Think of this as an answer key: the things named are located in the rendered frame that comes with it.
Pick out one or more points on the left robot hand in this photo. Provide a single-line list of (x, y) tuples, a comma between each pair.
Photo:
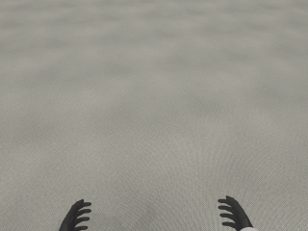
[(71, 219)]

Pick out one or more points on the right robot hand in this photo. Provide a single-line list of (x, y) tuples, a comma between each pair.
[(239, 216)]

